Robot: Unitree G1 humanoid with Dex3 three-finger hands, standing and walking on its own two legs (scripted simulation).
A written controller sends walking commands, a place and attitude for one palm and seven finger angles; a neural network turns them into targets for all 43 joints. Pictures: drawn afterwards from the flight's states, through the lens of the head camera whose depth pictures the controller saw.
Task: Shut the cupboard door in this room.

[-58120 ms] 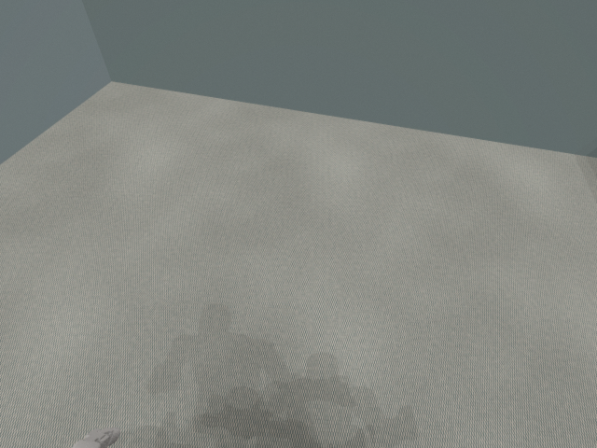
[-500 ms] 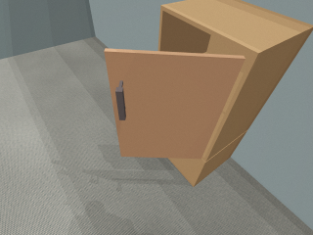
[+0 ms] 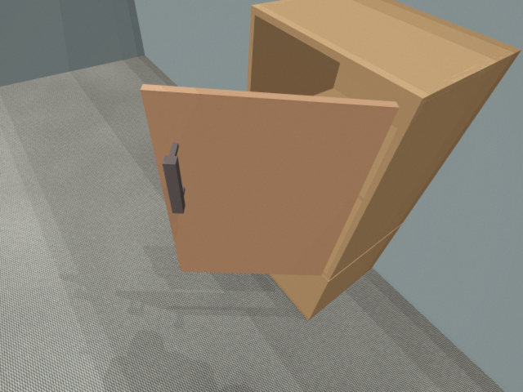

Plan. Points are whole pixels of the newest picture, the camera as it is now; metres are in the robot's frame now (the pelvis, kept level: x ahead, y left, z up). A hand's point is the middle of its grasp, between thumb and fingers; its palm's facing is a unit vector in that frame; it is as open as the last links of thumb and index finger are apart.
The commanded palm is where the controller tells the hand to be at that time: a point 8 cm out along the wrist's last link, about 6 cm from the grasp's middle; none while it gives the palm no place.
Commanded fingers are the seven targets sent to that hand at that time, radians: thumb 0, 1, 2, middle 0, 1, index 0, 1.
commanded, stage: come to a stop and stand still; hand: left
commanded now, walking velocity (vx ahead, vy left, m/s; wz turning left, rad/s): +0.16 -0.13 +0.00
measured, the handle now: (176, 178) +0.48 +0.20 +0.03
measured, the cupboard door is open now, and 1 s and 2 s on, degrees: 53 53 53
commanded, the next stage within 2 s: look again from close up in 1.10 s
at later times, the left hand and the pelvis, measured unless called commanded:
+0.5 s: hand out of the picture +0.08 +0.15 -0.17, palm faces +0.07 -0.98 -0.20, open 7.3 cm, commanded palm none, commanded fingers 0.00 0.90 0.90 -0.20 -0.30 -0.20 -0.30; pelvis +0.05 -0.03 +0.00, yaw +1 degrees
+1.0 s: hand out of the picture +0.04 +0.19 -0.16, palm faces +0.04 -0.97 -0.23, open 7.3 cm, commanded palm none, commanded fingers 0.00 0.90 0.90 -0.20 -0.30 -0.20 -0.30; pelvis +0.01 +0.00 +0.01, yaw +2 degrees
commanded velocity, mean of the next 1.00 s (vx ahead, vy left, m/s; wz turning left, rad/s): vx -0.06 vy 0.03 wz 0.01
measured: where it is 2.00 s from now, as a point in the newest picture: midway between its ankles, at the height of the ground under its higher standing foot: outside the picture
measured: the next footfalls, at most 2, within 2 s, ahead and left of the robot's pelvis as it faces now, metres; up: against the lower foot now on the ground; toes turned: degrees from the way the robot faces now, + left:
right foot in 0.12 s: +0.07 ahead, -0.13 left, +0.00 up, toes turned -1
left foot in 0.34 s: +0.12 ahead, +0.08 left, +0.00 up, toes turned +6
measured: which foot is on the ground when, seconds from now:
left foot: down 0.00-0.12, up 0.14-0.32, down 0.34-1.00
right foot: up 0.00-0.10, down 0.12-1.00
